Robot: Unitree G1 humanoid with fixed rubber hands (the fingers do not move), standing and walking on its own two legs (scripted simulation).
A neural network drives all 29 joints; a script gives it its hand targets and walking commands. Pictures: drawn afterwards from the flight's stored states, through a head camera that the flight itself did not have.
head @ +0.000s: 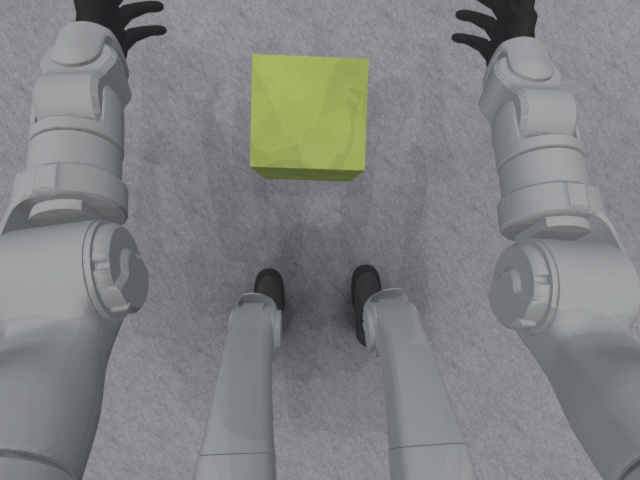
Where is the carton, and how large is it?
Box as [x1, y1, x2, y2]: [250, 54, 368, 180]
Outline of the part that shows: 252,54 250,166 265,178 350,180 364,170 368,59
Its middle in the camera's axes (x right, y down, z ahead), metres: -0.03 -0.23 +0.82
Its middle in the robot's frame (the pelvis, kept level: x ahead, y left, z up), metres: +0.55 +0.02 -0.53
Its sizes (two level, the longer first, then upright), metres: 0.210 0.200 0.250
